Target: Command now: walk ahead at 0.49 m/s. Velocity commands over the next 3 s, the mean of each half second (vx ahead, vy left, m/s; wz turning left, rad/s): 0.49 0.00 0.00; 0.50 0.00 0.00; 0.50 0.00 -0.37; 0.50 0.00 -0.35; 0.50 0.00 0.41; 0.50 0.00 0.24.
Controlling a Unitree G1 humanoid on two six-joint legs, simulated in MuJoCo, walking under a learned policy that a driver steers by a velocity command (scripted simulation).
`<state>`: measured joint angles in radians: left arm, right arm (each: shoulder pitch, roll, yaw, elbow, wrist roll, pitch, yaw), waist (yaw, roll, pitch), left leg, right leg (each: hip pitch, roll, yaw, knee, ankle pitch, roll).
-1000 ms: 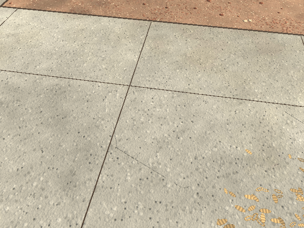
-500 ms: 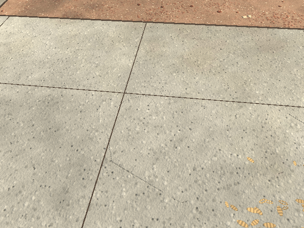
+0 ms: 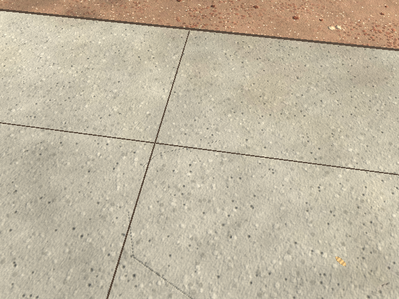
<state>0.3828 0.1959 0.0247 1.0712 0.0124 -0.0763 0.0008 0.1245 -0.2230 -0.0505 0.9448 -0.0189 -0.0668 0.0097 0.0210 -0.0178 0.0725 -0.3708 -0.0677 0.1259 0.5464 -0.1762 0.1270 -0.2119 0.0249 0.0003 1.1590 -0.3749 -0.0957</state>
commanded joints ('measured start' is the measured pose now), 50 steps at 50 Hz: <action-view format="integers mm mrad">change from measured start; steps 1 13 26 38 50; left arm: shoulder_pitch -18 -360 25 40 96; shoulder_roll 84 46 223 97 135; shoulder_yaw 24 11 85 32 38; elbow -75 -203 -113 -49 -9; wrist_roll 15 10 9 -2 13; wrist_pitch -5 36 9 -32 -16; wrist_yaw -8 -33 -6 -1 20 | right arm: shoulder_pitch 126 365 383 11 66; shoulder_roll -56 -75 -89 -26 -72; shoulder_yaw -11 5 -7 -3 -19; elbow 21 98 79 -52 -57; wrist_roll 5 10 17 -13 -8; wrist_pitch -19 -41 -22 28 -11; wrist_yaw -3 -13 -20 20 -3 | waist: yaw -14 -59 68 -19 -93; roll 11 68 -48 -35 -43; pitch -20 32 -290 21 -82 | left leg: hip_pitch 224 309 -246 -282 98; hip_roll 326 218 40 178 31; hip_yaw -445 -176 -192 -93 -15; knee -388 -438 807 345 -72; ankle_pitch -60 331 -298 96 33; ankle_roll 127 53 -23 -107 9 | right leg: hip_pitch -324 -430 480 102 303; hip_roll -107 -115 -413 -196 -222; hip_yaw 63 -65 626 72 -4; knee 73 -422 -877 -1048 -658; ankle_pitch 90 385 79 493 1020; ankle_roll -7 74 -237 -104 -57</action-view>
